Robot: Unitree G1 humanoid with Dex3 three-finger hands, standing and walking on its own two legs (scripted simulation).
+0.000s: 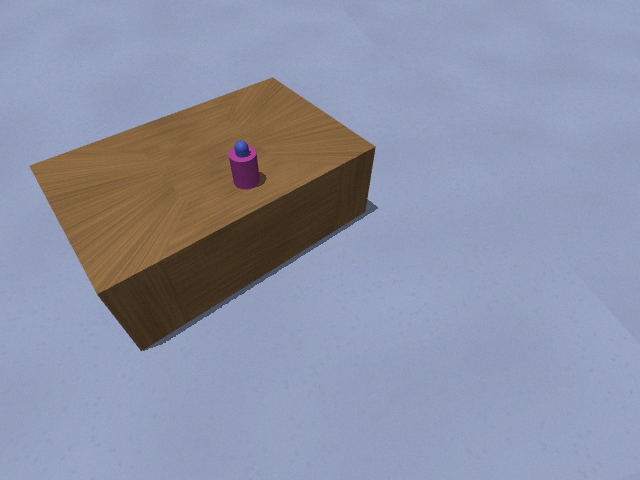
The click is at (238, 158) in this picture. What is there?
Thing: necked bottle
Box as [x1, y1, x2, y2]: [228, 141, 259, 189]
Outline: 238,141 235,144 235,146 229,151 228,154 233,180 235,185 240,188 251,188 255,186 259,181 255,150 252,147 248,146 244,141
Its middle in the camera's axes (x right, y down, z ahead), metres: -0.25 -0.24 +1.28
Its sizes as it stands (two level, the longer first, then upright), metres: 0.090 0.090 0.162
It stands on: a support 0.36 m high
